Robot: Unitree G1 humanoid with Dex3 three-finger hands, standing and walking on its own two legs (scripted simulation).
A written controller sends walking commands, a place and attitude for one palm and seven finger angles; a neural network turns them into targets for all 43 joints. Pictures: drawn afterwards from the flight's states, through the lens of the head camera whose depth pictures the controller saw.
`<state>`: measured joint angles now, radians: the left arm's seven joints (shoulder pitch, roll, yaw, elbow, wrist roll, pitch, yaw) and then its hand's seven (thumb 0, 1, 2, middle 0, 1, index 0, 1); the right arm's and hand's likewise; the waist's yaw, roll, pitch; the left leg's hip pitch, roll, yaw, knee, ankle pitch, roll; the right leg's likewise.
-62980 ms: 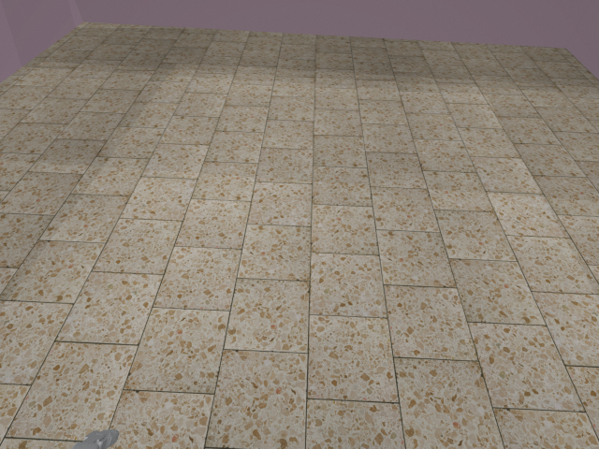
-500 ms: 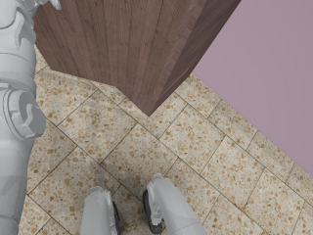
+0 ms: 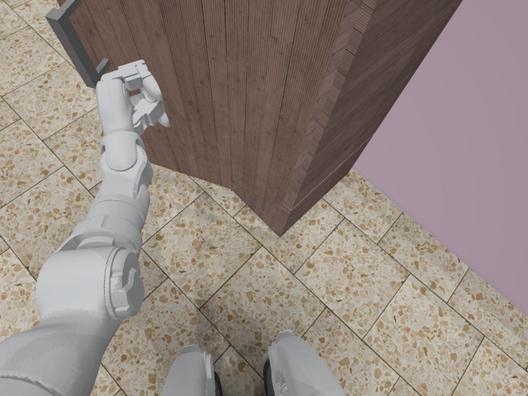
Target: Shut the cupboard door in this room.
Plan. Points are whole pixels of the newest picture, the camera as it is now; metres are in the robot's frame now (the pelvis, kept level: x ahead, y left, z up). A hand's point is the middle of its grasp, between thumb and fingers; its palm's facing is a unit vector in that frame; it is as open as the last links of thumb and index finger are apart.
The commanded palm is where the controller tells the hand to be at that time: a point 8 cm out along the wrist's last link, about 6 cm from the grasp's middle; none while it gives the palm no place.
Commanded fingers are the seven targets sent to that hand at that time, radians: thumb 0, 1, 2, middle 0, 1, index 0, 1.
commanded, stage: pull the fist back off the door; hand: left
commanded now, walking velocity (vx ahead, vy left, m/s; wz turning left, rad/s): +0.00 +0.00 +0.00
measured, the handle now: (84, 44) +0.67 +0.20 +0.05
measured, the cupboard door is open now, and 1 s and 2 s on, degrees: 28 28 28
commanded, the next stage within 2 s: draw the hand back to the body in 0.28 s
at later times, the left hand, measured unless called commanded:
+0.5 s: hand (159, 129) +0.48 +0.08 +0.07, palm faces +0.11 -0.99 -0.03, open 3.1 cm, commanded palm +0.42 +0.14 +0.07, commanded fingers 0.00 0.90 0.90 -1.30 -1.50 -1.30 -1.50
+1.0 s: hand (44, 214) +0.34 +0.17 +0.15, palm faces +0.09 -0.99 -0.14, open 3.1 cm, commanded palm +0.29 +0.23 +0.17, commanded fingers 0.00 0.90 0.90 -1.00 -1.17 -1.00 -1.17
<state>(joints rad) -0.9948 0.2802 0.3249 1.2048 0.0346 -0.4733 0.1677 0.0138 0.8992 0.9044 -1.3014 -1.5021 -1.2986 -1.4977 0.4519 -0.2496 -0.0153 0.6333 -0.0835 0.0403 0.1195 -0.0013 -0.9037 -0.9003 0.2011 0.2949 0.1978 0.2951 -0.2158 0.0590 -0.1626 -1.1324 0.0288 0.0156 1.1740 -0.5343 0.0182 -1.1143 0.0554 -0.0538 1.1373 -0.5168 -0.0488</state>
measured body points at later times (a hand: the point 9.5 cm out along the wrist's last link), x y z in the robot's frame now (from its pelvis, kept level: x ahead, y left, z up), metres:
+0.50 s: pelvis -0.02 -0.01 +0.00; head +0.10 -0.01 +0.43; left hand +0.47 +0.14 +0.07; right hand +0.03 -0.27 -0.13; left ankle +0.00 +0.11 -0.64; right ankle +0.00 -0.09 -0.64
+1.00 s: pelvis +0.01 +0.01 +0.07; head +0.03 +0.00 +0.52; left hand +0.33 +0.22 +0.16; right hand +0.16 -0.25 -0.02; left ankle +0.00 +0.11 -0.64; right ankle +0.00 -0.09 -0.64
